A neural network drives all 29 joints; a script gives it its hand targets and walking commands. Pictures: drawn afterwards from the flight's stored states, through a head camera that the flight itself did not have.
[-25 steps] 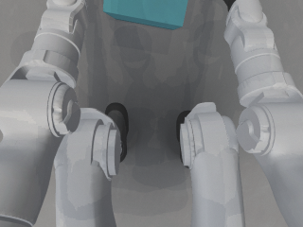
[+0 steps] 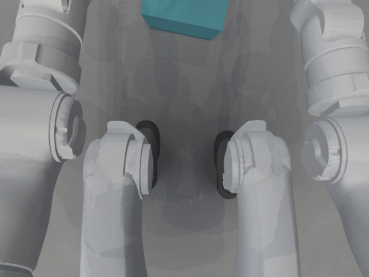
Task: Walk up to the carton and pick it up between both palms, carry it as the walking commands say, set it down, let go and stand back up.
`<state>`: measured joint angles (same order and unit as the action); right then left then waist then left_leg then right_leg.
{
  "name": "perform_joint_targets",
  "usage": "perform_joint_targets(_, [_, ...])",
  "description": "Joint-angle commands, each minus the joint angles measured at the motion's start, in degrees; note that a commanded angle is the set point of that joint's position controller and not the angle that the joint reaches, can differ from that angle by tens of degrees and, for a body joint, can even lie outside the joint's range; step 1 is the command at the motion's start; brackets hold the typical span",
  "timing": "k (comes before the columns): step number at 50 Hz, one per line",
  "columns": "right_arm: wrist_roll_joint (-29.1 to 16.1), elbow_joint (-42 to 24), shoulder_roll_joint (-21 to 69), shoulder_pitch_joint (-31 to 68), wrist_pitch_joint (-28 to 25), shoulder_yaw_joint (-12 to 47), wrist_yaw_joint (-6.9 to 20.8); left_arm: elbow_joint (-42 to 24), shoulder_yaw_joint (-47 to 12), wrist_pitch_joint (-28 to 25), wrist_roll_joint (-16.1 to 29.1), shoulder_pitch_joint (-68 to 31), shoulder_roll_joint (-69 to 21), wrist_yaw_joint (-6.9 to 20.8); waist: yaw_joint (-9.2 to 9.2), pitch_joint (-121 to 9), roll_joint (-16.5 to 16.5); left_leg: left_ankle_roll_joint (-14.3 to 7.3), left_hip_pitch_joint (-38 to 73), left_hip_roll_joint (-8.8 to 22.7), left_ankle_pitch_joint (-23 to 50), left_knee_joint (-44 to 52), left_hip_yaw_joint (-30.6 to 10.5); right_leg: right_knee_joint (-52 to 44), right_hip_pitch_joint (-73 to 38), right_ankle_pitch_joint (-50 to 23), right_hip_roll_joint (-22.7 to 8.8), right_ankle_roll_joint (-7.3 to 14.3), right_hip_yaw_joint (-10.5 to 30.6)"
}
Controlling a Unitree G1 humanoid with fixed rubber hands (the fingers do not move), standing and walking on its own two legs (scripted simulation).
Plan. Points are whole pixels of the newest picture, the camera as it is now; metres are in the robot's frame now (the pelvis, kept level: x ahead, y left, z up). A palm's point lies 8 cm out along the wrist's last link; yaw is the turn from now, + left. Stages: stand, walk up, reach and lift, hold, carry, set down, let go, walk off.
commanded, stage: set down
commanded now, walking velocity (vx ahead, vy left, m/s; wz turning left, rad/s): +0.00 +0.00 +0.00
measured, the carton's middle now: out of the picture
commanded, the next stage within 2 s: let go in 1.02 s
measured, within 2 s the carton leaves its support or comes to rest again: neither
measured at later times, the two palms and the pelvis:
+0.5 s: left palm out of the picture +0.59 +0.17 -0.02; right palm out of the picture +0.57 -0.16 -0.02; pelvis +0.01 +0.00 +0.11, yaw +2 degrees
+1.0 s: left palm out of the picture +0.59 +0.18 +0.12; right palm out of the picture +0.57 -0.16 +0.12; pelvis +0.02 +0.00 +0.23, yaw +2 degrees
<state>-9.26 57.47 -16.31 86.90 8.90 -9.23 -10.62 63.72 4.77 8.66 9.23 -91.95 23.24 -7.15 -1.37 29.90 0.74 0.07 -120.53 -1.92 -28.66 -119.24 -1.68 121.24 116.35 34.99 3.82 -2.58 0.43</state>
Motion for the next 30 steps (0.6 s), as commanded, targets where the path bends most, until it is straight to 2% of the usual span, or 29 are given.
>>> perform_joint_targets(1, [-0.7,-8.3,-8.5,20.7,-2.0,-1.2,0.8,-8.8,-1.7,-1.1,0.5,-23.0,4.5,-0.1,-3.01,-89.5,-5.2,-0.3,48.4,-1.6,10.9,10.5,2.3,-14.0,-23.0,-12.4,0.6,1.1,-5.6])
perform_joint_targets(3, [-1.3,-10.8,-7.4,20.7,-1.7,-0.3,1.1,-9.6,-1.3,-0.8,-0.1,-22.2,4.4,-0.2,-2.07,-94.1,-4.4,-0.5,51.1,-1.8,13.7,11.6,2.5,-15.1,-25.6,-14.3,0.8,1.0,-5.6])
perform_joint_targets(5, [-1.6,-13.1,-7.6,20.0,-1.4,-0.3,0.8,-11.9,-0.7,-0.6,-0.8,-22.1,5.2,-0.8,-1.89,-99.7,-4.4,-0.7,55.0,-2.0,17.1,12.7,2.2,-16.1,-27.9,-17.1,1.1,0.8,-5.9])
perform_joint_targets(7, [-2.4,-16.0,-7.0,18.7,-0.9,0.6,0.5,-14.7,-0.4,-0.2,-1.2,-20.9,5.7,-1.4,-0.98,-107.3,-4.0,-0.9,59.8,-2.4,22.6,13.1,2.4,-16.8,-31.7,-21.1,1.5,0.7,-5.7])
perform_joint_targets(9, [-2.3,-20.0,-8.6,17.9,-0.2,0.3,-0.3,-19.8,0.6,0.5,-1.4,-21.0,7.0,-2.3,-1.11,-113.9,-3.7,-1.0,63.0,-2.9,25.6,14.1,2.8,-18.0,-35.7,-23.8,2.0,0.6,-5.7])
perform_joint_targets(11, [-1.6,-21.8,-8.2,16.0,0.8,-0.3,-1.0,-21.2,1.7,1.2,-2.6,-19.0,7.6,-2.9,-0.83,-116.3,-3.4,-1.0,64.7,-3.5,27.5,15.7,2.8,-19.4,-37.7,-25.2,2.3,0.4,-5.6])
perform_joint_targets(12, [-0.8,-21.1,-7.6,14.0,1.3,-0.4,-1.2,-21.2,2.1,1.7,-2.9,-17.2,7.5,-2.9,-1.3,-114.5,-2.4,-1.2,63.5,-3.6,27.3,16.7,2.7,-20.3,-38.1,-25.6,2.5,0.3,-5.5])
perform_joint_targets(14, [-0.8,-24.5,-6.5,13.0,2.2,-0.8,-1.6,-24.5,2.8,2.3,-3.1,-16.1,7.2,-2.8,-1.34,-117.4,-2.4,-1.2,64.9,-4.1,28.7,18.1,2.9,-21.8,-40.8,-27.4,2.9,0.4,-5.0])
perform_joint_targets(17, [0.6,-27.1,-7.0,10.6,3.1,-2.9,-2.0,-27.1,3.3,3.3,-3.5,-14.6,6.4,-2.3,-2.59,-118.1,-4.1,-0.9,67.4,-4.6,30.8,20.1,2.7,-24.5,-42.0,-29.5,3.2,0.6,-4.7])
perform_joint_targets(18, [1.1,-25.8,-7.1,9.7,3.6,-3.2,-2.1,-26.9,2.7,3.8,-3.1,-13.9,5.4,-2.1,-3.42,-116.4,-4.8,-0.8,67.3,-4.8,29.9,21.1,2.5,-25.5,-41.6,-28.7,3.2,0.9,-4.7])
perform_joint_targets(20, [1.6,-27.0,-6.4,9.3,4.3,-3.3,-2.0,-27.6,2.5,4.5,-3.1,-13.7,4.8,-1.4,-3.77,-116.0,-5.4,-0.6,68.2,-4.9,29.5,22.7,2.4,-27.3,-42.5,-28.6,3.2,1.0,-4.4])
perform_joint_targets(22, [1.5,-27.9,-5.6,10.4,4.9,-2.7,-1.7,-27.5,2.6,5.1,-3.1,-13.8,4.7,-1.0,-3.35,-114.4,-4.1,-1.0,68.1,-4.9,27.2,24.9,2.4,-29.4,-43.7,-26.8,3.1,0.8,-4.4])
perform_joint_targets(24, [1.4,-28.4,-5.2,11.0,5.5,-2.7,-1.5,-27.0,2.3,5.7,-2.4,-13.7,4.6,-0.6,-3.83,-113.8,-3.1,-1.2,66.9,-4.9,25.5,27.0,2.4,-31.4,-46.5,-26.3,3.0,0.6,-4.1])
perform_joint_targets(25, [1.0,-28.6,-4.6,12.0,5.9,-1.9,-1.4,-26.5,2.9,6.0,-2.7,-14.2,5.2,-0.4,-2.75,-113.3,-2.4,-1.3,66.1,-4.9,23.8,27.9,2.7,-32.4,-47.9,-25.3,2.8,0.4,-3.7])
perform_joint_targets(27, [0.8,-28.8,-5.1,13.1,6.7,-1.9,-1.2,-27.2,3.6,6.6,-3.0,-15.2,6.4,-0.4,-2.38,-113.9,-1.6,-1.4,66.5,-4.8,22.2,29.8,2.8,-34.1,-50.2,-24.2,2.8,0.3,-3.5])
perform_joint_targets(28, [0.2,-28.8,-4.6,13.8,7.2,-1.3,-1.2,-26.3,3.9,7.1,-3.3,-14.9,6.7,-0.4,-0.99,-114.1,-1.9,-1.4,67.1,-4.7,21.4,31.0,3.1,-35.2,-51.2,-23.3,2.6,0.2,-3.2])
perform_joint_targets(30, [0.2,-28.1,-4.9,14.1,8.1,-1.3,-1.1,-25.4,4.4,7.8,-3.9,-15.4,7.4,-0.2,-0.76,-113.3,-2.0,-1.4,67.5,-4.5,18.9,33.1,3.3,-37.7,-52.4,-21.0,2.4,0.1,-2.8])
